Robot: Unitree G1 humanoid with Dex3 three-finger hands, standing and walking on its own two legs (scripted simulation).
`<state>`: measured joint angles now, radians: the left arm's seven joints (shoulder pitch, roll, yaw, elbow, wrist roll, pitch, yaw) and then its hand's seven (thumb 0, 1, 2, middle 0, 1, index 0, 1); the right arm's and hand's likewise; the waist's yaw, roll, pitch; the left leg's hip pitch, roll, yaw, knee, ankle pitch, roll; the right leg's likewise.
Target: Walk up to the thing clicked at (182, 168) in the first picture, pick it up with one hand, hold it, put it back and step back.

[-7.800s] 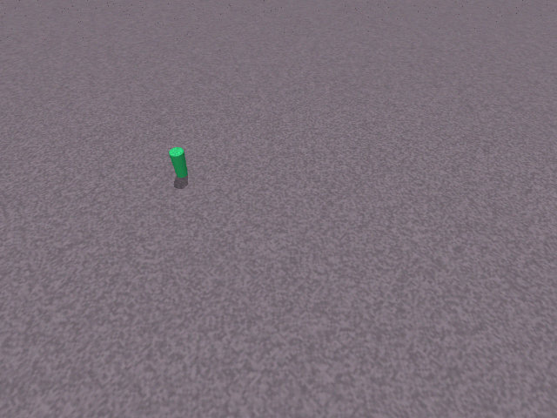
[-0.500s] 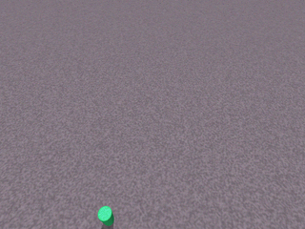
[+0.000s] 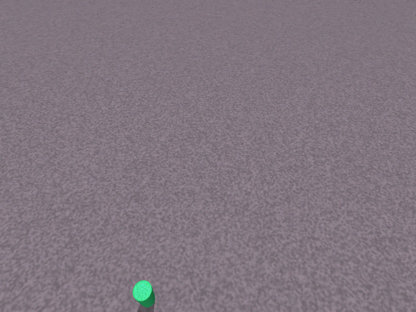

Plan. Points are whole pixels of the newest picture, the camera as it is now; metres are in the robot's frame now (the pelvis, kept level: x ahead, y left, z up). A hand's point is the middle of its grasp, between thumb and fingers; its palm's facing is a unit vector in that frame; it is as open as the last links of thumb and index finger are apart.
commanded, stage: stand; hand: left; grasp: from the side
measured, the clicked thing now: (145, 295) +0.33 +0.25 -0.71
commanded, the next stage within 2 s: go down in 0.06 s
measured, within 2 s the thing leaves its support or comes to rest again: neither
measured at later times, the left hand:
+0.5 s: hand out of the picture +0.16 +0.27 -0.18, palm faces +0.07 -0.94 -0.33, open 13.3 cm
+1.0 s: hand out of the picture +0.13 +0.32 -0.24, palm faces +0.16 -0.95 -0.29, open 17.5 cm
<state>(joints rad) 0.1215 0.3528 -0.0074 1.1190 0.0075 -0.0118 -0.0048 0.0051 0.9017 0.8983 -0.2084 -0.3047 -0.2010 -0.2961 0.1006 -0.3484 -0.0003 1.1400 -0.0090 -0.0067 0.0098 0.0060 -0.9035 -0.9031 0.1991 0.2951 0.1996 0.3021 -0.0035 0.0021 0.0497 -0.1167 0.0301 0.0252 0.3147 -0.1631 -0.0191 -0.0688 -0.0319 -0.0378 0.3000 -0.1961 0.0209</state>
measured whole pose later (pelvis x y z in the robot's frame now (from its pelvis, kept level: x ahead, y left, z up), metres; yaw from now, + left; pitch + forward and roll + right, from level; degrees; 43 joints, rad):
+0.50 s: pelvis -0.02 +0.00 -0.03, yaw -1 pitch +9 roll -1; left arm -0.04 0.37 0.24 1.03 0.07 -0.01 -0.06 0.00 0.20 0.29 -0.07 -0.08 -0.07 -0.07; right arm 0.25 -0.24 -0.03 0.74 0.02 -0.05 0.00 0.01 -0.94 -0.91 0.20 0.30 0.20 0.30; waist -0.04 -0.01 -0.03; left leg -0.56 0.05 0.02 0.73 -0.32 -0.02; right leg -0.51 -0.03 -0.03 0.71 -0.35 0.01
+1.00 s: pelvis -0.04 +0.01 -0.13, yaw +0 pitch +22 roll -3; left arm 0.17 0.42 0.40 0.62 -0.03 -0.06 -0.22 -0.01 -0.58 0.01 -0.10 -0.06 -0.11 -0.04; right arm 0.15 -0.25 -0.01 0.56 0.00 -0.15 -0.05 0.01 -0.91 -0.90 0.20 0.30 0.20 0.30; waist -0.01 -0.02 -0.13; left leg -1.15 0.05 -0.03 1.31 -0.54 -0.01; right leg -1.07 -0.03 -0.05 1.28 -0.58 0.02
